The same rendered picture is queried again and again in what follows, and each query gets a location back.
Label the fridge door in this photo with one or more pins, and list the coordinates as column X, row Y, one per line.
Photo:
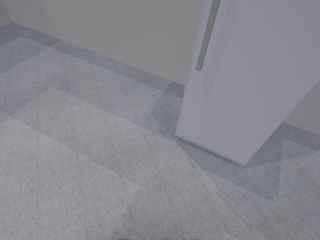
column 262, row 58

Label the handle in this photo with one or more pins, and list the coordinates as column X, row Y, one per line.
column 208, row 31

